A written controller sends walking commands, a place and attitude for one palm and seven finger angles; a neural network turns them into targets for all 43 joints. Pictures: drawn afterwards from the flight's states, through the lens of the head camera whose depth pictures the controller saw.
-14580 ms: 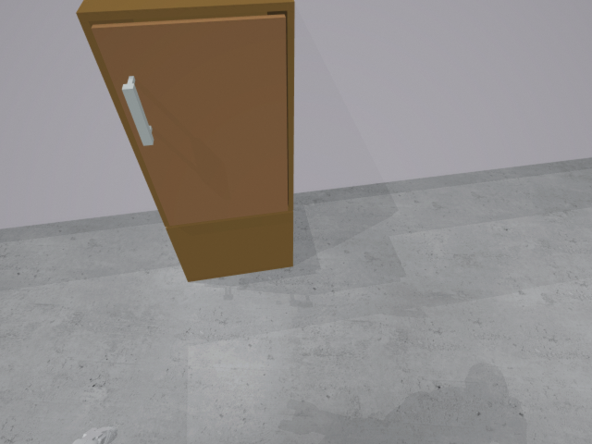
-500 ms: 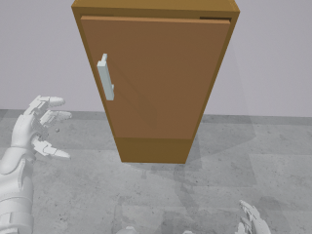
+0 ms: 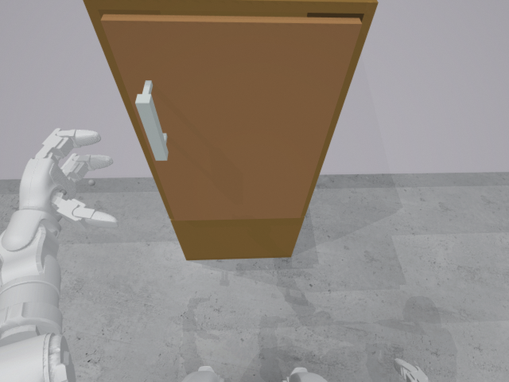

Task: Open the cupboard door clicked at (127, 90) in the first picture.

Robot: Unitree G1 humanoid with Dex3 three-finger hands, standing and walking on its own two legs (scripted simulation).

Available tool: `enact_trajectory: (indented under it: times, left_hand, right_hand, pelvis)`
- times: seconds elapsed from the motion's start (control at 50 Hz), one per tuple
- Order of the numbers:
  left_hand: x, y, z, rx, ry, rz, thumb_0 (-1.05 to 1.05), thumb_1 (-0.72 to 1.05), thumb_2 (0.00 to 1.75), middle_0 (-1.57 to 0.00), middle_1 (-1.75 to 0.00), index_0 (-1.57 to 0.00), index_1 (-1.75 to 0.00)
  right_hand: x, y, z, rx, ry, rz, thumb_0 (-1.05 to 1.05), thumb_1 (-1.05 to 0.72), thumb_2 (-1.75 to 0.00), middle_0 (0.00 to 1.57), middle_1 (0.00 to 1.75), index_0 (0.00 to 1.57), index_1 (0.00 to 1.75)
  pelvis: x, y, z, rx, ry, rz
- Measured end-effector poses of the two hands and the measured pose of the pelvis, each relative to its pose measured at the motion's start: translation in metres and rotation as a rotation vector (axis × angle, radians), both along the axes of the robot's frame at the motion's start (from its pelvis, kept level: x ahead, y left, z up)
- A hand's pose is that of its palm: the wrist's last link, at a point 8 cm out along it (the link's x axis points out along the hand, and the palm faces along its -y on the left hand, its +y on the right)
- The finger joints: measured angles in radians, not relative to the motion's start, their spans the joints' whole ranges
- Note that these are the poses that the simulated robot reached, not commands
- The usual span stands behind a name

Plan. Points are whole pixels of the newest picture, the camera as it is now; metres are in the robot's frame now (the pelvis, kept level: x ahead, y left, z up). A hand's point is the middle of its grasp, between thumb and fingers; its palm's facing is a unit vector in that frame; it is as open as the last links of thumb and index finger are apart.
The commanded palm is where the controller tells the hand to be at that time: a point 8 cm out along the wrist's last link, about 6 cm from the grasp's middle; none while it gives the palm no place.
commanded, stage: move the hooked fingers beside the handle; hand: left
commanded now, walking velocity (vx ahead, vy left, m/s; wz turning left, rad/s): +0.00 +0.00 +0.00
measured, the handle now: (155, 122) +0.54 +0.19 +0.06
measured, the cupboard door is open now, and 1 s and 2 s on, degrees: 0 0 0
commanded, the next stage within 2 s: slide the fingers in behind the handle in 1.56 s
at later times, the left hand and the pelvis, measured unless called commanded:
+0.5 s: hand (104, 151) +0.46 +0.26 +0.08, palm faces +0.03 -1.00 -0.01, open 14.0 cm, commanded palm +0.44 +0.30 +0.07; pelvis +0.00 +0.00 -0.01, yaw -1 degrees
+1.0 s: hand (113, 138) +0.49 +0.25 +0.07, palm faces +0.03 -1.00 -0.02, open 14.0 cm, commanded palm +0.47 +0.30 +0.07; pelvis +0.00 +0.01 -0.01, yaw -2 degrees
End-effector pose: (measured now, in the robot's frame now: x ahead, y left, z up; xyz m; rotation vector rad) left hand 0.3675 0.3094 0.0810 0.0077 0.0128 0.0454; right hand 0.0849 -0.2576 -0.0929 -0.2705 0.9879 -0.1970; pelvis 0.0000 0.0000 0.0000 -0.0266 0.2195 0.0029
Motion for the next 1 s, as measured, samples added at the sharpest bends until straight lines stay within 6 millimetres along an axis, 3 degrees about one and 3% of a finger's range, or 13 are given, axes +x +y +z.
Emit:
enact_trajectory:
  times: [0.22,0.64,0.84,1.0]
  left_hand:
    - [0.028,0.002,-0.004,-0.002,0.018,-0.002,-0.01,-0.5,0.3,-0.3,-1.2,-0.3,-1.2]
    - [0.085,-0.005,-0.004,0.008,0.013,-0.017,-0.01,-0.5,0.3,-0.3,-1.2,-0.3,-1.2]
    - [0.104,-0.004,-0.003,0.011,0.024,-0.006,-0.01,-0.5,0.3,-0.3,-1.2,-0.3,-1.2]
    - [0.102,-0.002,-0.01,0.007,0.033,-0.018,-0.01,-0.5,0.3,-0.3,-1.2,-0.3,-1.2]
  right_hand:
    - [-0.018,-0.003,-0.008,-0.017,0.085,-0.009,0.01,-0.9,-0.9,0.2,0.3,0.2,0.3]
    - [-0.076,-0.004,-0.015,-0.034,0.284,-0.095,0.01,-0.9,-0.9,0.2,0.3,0.2,0.3]
    - [-0.087,0.0,-0.014,-0.029,0.328,-0.123,0.01,-0.9,-0.9,0.2,0.3,0.2,0.3]
    - [-0.087,0.003,-0.013,-0.022,0.354,-0.127,0.01,-0.9,-0.9,0.2,0.3,0.2,0.3]
  pelvis:
    - [-0.004,0.0,-0.006,-0.006,0.034,0.006]
    - [-0.003,0.005,-0.014,-0.02,0.102,-0.007]
    - [0.0,0.007,-0.015,-0.024,0.123,-0.016]
    - [0.004,0.009,-0.015,-0.026,0.127,-0.018]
